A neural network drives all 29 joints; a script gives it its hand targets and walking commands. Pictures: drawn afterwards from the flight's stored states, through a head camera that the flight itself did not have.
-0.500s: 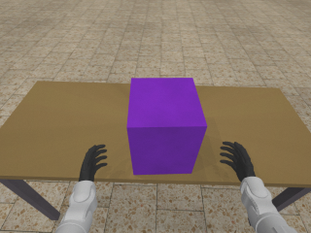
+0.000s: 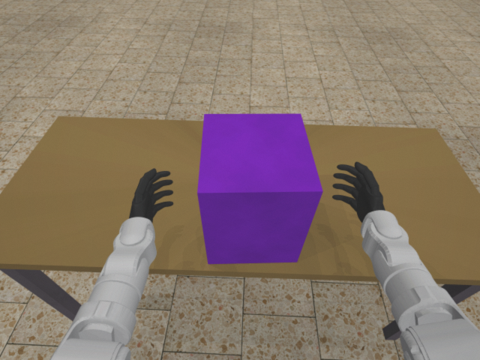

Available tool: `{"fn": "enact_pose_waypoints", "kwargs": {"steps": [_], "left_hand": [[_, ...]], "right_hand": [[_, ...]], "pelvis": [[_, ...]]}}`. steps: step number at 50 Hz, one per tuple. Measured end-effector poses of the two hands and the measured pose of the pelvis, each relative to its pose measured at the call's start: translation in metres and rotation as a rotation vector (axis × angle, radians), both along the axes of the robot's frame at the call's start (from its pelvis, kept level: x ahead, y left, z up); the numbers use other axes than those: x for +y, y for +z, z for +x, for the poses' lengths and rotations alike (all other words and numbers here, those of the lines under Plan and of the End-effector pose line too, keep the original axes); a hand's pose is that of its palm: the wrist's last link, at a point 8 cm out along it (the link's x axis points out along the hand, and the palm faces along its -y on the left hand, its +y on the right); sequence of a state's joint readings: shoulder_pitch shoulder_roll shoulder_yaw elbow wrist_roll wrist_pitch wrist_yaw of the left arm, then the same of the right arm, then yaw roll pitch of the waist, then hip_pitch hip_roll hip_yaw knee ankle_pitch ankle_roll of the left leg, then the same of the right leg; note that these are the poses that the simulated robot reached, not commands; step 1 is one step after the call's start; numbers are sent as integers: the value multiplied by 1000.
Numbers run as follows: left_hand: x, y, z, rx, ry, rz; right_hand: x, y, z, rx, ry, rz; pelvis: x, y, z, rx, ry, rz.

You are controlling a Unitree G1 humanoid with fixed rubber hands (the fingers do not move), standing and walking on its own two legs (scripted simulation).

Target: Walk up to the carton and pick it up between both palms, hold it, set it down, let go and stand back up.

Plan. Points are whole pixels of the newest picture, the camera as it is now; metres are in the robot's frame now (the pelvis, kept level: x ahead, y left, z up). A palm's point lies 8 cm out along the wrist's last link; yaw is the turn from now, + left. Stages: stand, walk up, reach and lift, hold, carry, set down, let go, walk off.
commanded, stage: reach and lift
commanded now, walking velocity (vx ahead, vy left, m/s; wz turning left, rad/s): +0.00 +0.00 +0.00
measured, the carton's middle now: (252, 191) +0.47 +0.01 +0.00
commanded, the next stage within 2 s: none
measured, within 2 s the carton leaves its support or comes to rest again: neither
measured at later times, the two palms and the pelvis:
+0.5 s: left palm (139, 168) +0.42 +0.21 +0.11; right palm (365, 159) +0.45 -0.19 +0.12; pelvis +0.01 +0.00 +0.00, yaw +0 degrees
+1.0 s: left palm (136, 139) +0.45 +0.22 +0.14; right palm (367, 124) +0.48 -0.18 +0.17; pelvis +0.00 +0.00 +0.00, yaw +1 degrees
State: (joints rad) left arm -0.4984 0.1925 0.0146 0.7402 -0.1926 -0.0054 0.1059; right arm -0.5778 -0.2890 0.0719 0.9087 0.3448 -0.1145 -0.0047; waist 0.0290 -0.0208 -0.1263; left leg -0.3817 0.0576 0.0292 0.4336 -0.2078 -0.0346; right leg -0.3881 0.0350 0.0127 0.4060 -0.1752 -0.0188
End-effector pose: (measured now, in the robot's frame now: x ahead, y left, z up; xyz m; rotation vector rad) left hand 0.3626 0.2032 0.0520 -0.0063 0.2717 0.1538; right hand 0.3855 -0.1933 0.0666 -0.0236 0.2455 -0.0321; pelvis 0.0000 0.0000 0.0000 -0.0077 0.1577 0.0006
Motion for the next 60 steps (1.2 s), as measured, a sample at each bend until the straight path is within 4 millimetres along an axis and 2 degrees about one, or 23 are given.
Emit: {"fn": "enact_pose_waypoints", "kwargs": {"steps": [12,20,28,37,43,47,51,60], "left_hand": [[5,44,32,-15,1,16],[9,51,52,12,4,14],[11,60,63,5,11,27],[12,92,82,-15,22,38],[14,104,89,-11,31,37],[15,101,92,8,38,34],[15,87,91,11,31,34],[17,28,73,26,31,30]], "right_hand": [[-9,38,35,-18,-17,4],[-2,47,55,-3,-6,-2],[11,57,72,-7,-4,21],[10,88,92,-27,-23,27],[8,105,97,-21,-34,26],[11,109,99,-3,-24,11],[15,101,98,14,-21,-9],[27,41,83,53,-5,-14]], "pelvis": [[-1,1,5,7,-2,-4],[-2,1,5,53,-5,-3],[0,0,8,96,-2,-10],[-1,-1,7,120,0,-15],[-2,-1,4,130,5,-12],[-3,-2,2,139,8,-9],[-5,-3,1,151,14,-11],[-5,-8,-2,202,30,-14]]}}
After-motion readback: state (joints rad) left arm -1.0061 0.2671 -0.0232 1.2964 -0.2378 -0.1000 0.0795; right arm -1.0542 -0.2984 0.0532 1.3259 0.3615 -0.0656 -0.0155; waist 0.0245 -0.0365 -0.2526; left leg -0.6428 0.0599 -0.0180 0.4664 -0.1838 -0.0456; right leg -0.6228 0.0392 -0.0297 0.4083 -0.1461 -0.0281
